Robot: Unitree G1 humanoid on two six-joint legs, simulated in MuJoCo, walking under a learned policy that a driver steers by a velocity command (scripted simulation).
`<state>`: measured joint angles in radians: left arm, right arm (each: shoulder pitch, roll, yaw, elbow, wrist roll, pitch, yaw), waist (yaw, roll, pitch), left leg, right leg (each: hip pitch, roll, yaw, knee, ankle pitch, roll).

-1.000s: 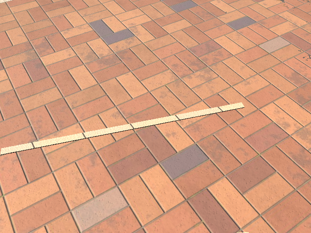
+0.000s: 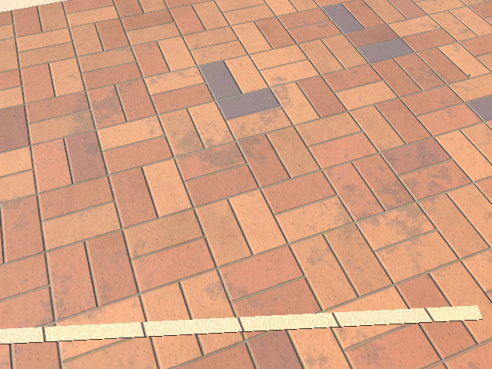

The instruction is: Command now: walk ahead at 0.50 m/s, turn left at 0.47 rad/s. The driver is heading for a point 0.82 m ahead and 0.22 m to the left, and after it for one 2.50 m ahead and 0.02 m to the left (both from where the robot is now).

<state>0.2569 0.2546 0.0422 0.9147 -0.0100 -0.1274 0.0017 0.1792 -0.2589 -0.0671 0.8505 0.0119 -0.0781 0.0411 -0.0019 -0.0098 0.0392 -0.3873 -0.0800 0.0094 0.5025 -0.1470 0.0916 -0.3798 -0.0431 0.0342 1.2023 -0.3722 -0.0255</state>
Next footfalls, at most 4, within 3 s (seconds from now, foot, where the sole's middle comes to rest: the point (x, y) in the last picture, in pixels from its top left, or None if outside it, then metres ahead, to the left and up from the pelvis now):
0.38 right None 0.40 -0.11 -0.77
0.92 left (161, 333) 0.55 0.25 -0.77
1.48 right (178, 214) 0.94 0.23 -0.77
1.96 left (101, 171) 1.12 0.52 -0.77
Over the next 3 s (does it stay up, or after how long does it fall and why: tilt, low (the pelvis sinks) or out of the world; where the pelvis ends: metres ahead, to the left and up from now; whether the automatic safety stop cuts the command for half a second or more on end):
stays up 1.55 0.33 -0.01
